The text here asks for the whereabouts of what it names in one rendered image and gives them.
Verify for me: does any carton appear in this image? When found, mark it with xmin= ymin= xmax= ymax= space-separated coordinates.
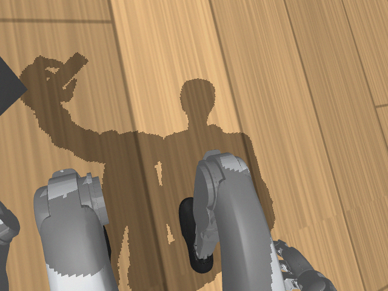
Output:
xmin=0 ymin=57 xmax=28 ymax=116

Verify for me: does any right robot foot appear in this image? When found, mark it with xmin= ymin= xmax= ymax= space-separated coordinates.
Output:
xmin=179 ymin=197 xmax=213 ymax=273

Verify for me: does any right robot hand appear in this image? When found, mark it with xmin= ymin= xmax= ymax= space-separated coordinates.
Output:
xmin=273 ymin=239 xmax=314 ymax=291

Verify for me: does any right robot arm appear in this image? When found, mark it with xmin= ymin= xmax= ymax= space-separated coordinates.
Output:
xmin=297 ymin=270 xmax=337 ymax=291

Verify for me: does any left robot arm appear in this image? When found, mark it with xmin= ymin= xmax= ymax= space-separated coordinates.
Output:
xmin=0 ymin=202 xmax=20 ymax=291

